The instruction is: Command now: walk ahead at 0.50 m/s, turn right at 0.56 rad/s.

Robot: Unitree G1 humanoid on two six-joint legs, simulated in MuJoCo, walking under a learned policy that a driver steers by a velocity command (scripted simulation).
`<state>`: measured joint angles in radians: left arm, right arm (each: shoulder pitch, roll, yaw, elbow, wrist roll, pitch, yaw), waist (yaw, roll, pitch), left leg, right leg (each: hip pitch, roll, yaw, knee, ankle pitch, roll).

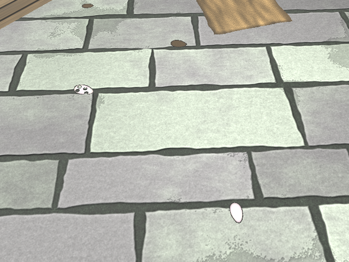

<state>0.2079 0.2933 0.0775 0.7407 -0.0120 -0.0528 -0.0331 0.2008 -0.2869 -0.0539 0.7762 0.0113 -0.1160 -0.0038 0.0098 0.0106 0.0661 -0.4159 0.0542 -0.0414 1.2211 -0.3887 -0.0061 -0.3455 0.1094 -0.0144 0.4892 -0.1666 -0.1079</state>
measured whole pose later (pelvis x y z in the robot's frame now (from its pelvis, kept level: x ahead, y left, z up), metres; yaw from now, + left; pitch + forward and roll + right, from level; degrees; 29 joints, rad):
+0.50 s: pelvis +0.29 +0.05 +0.01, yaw -13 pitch +1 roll +1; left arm 0.28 0.29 0.06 0.71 -0.02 -0.05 0.00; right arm 0.26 -0.26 -0.06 0.76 -0.01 -0.10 0.03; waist -0.02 -0.04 0.02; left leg -0.28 -0.04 0.01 0.43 -0.17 0.04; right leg -0.48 -0.01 0.07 1.15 -0.36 -0.02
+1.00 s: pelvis +0.53 -0.08 +0.01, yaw -14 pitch +2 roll +0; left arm 0.27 0.27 0.05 0.72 0.00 -0.07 -0.03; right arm 0.24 -0.32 -0.05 0.79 0.01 -0.08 0.01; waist 0.01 0.04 0.02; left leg -0.53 0.09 -0.02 1.10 -0.31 0.00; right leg -0.26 0.05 -0.04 0.40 -0.17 -0.06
